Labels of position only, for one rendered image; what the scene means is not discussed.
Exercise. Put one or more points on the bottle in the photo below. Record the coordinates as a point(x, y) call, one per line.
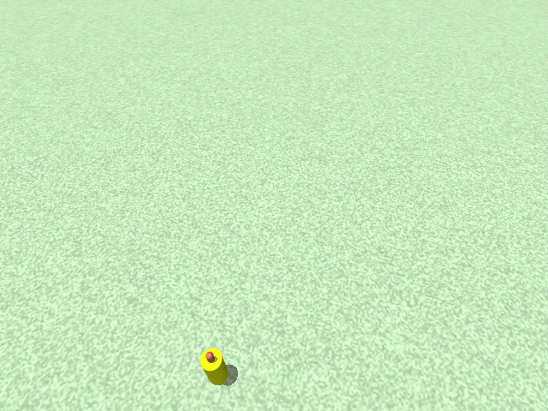
point(213, 364)

